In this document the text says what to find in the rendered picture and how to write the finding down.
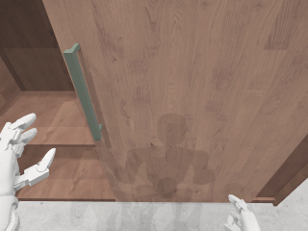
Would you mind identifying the right robot hand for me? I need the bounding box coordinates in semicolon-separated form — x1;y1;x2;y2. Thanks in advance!
224;194;261;231

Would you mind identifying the left robot forearm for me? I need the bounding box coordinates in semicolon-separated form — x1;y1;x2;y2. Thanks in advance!
0;194;20;231

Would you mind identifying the left robot hand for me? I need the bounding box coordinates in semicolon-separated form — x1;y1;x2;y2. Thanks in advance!
0;113;56;196

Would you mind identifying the wardrobe door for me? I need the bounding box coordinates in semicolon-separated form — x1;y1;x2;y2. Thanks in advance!
42;0;308;203
255;134;308;197

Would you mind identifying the handle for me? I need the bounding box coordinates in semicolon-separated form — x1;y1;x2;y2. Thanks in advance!
63;43;103;141

